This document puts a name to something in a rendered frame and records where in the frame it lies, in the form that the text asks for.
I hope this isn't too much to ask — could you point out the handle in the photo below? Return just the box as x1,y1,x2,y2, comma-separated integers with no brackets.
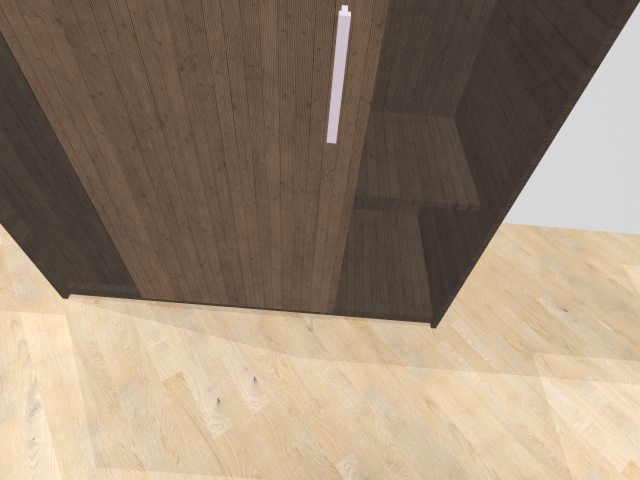
327,5,351,143

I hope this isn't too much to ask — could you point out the wardrobe door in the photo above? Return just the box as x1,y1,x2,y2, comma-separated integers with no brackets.
0,31,137,287
0,0,390,313

